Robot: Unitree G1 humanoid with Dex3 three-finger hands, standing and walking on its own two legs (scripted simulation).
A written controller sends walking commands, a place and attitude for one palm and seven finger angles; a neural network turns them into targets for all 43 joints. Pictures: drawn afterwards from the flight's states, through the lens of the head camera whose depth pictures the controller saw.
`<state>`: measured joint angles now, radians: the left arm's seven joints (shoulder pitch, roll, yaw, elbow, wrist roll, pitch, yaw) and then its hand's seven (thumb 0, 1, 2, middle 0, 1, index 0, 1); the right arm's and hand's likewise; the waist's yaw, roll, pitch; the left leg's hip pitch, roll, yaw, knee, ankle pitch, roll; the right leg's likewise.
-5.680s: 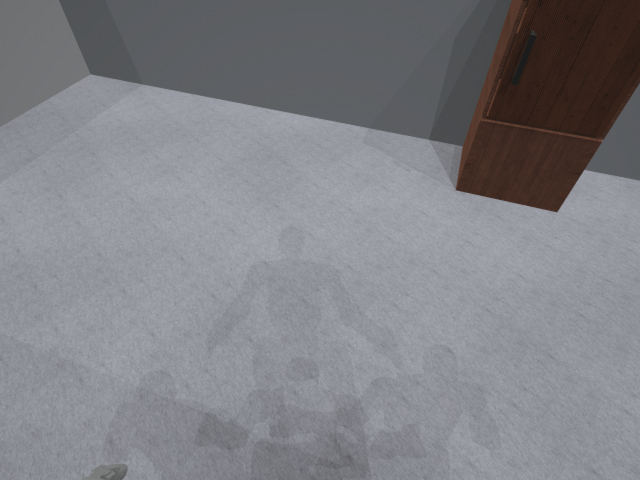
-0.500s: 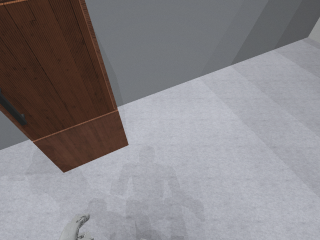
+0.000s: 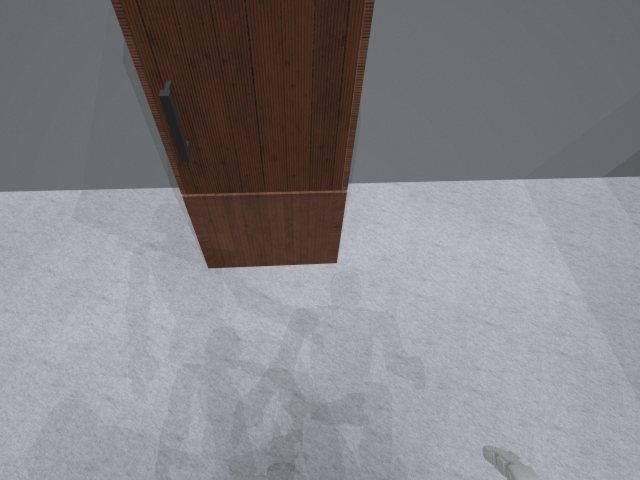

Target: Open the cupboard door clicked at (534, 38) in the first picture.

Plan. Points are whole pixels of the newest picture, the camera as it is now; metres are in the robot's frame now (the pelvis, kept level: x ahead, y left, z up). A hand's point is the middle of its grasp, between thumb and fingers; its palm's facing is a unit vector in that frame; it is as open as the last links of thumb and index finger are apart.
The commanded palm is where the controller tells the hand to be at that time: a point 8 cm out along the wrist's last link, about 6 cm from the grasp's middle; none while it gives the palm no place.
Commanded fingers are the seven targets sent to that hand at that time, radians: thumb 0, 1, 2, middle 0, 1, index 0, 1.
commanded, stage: take the last steps up to it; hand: left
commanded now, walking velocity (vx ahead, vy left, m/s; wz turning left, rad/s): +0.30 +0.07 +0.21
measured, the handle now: (177, 123) +0.76 +0.40 -0.08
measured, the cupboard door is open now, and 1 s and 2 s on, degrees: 0 0 0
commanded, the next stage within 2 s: come to a stop and stand still in 1.02 s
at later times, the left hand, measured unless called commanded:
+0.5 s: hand (198, 473) +0.13 +0.18 -0.14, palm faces +0.09 -0.97 -0.21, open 7.4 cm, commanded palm none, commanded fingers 0.00 0.90 0.90 -0.20 -0.30 -0.20 -0.30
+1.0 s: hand out of the picture +0.08 +0.22 -0.18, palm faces +0.20 -0.97 -0.11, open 7.4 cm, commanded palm none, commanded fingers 0.00 0.90 0.90 -0.20 -0.30 -0.20 -0.30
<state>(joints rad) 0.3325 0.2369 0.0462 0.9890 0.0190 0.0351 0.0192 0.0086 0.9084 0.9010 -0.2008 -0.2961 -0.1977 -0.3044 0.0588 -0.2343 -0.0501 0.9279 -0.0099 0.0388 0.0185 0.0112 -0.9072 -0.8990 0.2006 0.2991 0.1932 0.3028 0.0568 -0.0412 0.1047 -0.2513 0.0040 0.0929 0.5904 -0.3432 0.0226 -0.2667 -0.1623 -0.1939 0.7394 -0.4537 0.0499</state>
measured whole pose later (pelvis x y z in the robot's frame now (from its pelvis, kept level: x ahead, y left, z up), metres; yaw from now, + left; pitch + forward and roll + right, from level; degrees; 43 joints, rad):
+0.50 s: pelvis +0.06 -0.01 +0.00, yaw +5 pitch -3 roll +1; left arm 0.19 0.15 0.03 0.99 0.03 -0.05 -0.01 0.01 0.91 0.90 -0.20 -0.30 -0.19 -0.30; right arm 0.40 -0.20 -0.05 1.12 -0.02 0.01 0.00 0.01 -0.91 -0.90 0.20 0.30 0.20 0.30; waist -0.02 0.04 0.03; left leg -0.20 -0.02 0.01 0.76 -0.46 0.03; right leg -0.25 -0.05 -0.13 0.59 -0.27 -0.02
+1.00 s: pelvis +0.19 +0.08 +0.00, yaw +5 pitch -2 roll -1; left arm 0.43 0.13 0.03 1.17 0.02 0.00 0.01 0.01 0.91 0.90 -0.20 -0.30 -0.20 -0.30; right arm 0.17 -0.17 -0.05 1.02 -0.02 -0.05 0.00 0.01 -0.92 -0.90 0.20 0.30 0.19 0.30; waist 0.05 -0.04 0.07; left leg -0.34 0.06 0.17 0.61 -0.23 0.06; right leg -0.25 -0.09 -0.07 0.99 -0.50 0.00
